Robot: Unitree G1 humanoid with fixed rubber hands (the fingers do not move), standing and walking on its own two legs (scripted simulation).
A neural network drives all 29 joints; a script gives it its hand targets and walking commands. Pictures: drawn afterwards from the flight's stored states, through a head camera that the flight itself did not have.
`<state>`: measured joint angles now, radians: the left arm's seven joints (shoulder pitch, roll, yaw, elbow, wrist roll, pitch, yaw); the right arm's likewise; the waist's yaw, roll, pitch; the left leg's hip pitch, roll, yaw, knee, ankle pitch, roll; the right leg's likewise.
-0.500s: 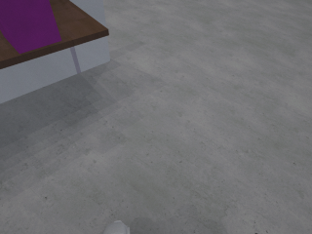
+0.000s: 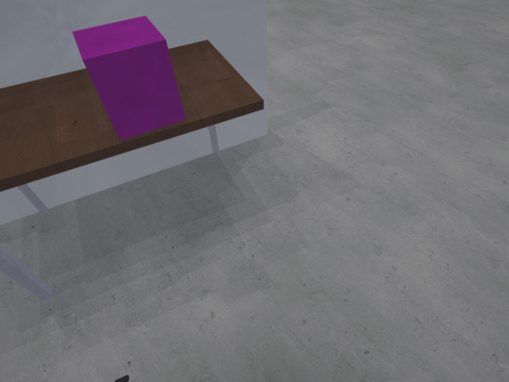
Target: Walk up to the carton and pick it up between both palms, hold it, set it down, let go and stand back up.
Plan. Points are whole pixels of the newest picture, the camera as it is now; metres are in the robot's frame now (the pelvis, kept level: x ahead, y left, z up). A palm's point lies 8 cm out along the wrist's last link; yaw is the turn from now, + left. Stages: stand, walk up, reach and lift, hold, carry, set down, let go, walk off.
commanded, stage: walk up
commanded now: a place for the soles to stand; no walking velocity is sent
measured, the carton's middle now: (132, 78) +0.94 +0.36 +0.01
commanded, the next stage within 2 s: none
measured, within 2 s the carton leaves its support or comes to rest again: neither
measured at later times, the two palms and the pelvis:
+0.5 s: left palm out of the picture +0.17 +0.34 -0.13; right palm (329, 274) +0.34 -0.13 -0.12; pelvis +0.21 +0.10 -0.01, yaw +15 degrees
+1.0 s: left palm (77, 275) +0.35 +0.37 -0.09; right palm (309, 214) +0.50 -0.12 -0.12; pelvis +0.40 +0.12 +0.01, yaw +20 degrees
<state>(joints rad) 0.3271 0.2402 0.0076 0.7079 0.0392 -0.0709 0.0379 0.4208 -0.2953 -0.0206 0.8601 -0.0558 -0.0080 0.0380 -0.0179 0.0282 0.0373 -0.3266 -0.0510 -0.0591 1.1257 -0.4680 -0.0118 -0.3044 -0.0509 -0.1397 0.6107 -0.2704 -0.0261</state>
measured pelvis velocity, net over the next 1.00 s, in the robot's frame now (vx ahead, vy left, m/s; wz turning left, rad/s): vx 0.40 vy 0.12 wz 0.35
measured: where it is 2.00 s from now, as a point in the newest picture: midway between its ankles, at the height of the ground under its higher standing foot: (205, 318)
